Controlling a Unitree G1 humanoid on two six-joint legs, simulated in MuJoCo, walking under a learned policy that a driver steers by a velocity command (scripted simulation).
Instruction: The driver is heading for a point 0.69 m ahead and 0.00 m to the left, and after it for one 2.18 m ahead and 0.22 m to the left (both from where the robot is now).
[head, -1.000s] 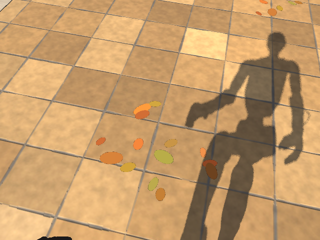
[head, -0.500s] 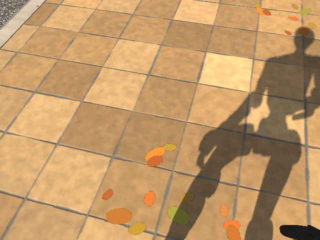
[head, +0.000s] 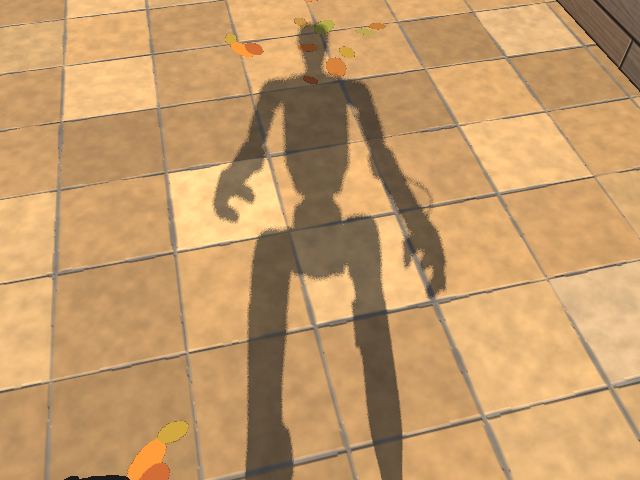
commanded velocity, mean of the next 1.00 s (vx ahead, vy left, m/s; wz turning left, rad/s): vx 0.46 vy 0.00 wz -0.01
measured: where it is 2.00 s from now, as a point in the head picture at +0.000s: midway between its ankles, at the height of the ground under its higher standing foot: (288, 324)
